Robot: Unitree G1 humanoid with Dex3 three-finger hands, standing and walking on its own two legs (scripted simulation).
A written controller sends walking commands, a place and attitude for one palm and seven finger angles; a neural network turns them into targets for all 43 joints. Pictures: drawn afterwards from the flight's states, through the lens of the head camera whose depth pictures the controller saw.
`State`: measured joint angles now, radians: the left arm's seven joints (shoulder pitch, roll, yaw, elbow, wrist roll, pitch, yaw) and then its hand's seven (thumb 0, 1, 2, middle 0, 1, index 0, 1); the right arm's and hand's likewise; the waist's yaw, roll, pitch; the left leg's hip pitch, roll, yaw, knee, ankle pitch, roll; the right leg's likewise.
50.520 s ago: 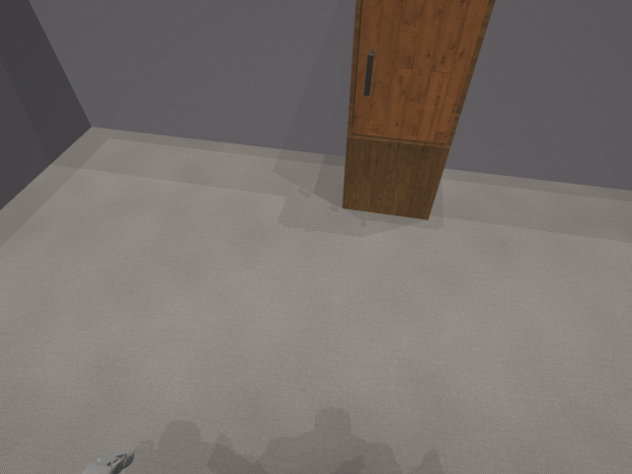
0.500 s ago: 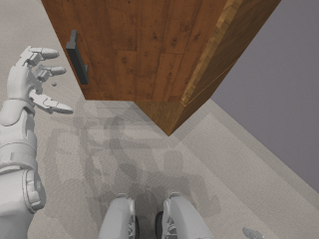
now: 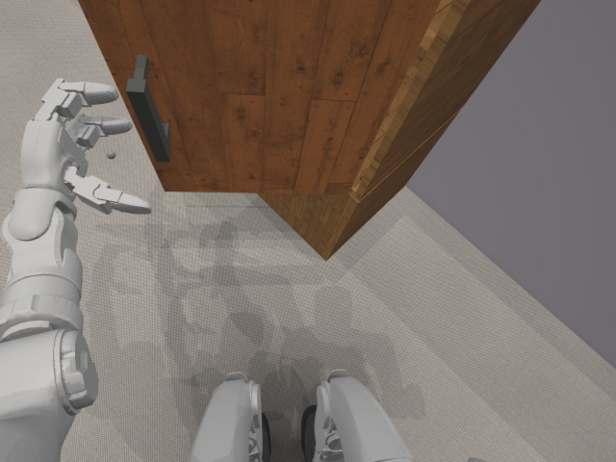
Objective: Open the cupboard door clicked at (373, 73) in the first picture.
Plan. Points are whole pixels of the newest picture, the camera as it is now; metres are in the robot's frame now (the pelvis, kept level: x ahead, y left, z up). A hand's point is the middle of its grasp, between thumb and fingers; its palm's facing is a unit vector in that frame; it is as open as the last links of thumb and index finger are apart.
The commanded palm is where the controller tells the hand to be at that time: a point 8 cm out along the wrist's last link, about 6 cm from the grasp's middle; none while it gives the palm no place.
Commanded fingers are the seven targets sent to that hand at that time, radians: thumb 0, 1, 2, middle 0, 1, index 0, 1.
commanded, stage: slide the fingers in behind the handle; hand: left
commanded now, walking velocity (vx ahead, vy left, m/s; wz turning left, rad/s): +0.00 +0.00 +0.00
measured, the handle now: (153, 113) +0.54 +0.19 +0.04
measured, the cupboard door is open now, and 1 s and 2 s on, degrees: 48 48 48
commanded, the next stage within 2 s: close the thumb around the handle in 1.48 s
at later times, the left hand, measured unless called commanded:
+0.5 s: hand (143, 155) +0.48 +0.19 +0.02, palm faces +0.02 -1.00 -0.01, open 14.0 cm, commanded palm +0.46 +0.23 +0.03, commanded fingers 0.00 -0.50 0.30 -0.30 -1.20 -0.30 -1.20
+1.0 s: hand (170, 154) +0.48 +0.16 +0.02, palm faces +0.02 -1.00 -0.02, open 14.0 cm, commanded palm +0.46 +0.20 +0.03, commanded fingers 0.00 -0.50 0.30 -0.30 -1.20 -0.30 -1.20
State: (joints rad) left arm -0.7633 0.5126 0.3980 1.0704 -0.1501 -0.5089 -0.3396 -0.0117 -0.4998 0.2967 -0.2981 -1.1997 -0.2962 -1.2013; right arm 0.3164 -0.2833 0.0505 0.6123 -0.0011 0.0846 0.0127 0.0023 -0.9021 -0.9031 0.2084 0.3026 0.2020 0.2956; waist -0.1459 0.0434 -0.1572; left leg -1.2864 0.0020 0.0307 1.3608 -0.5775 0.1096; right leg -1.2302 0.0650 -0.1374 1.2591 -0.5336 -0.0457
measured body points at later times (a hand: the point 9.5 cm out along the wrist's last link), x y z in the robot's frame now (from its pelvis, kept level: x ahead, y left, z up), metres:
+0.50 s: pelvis +0.00 -0.01 +0.00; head +0.16 +0.03 +0.42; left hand +0.47 +0.25 +0.03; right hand +0.06 -0.28 -0.11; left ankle +0.02 +0.05 -0.61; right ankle +0.03 -0.10 -0.61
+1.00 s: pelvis +0.00 -0.02 +0.00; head +0.16 +0.01 +0.42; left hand +0.48 +0.22 +0.03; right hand +0.06 -0.28 -0.12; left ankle +0.02 +0.05 -0.61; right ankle +0.03 -0.10 -0.61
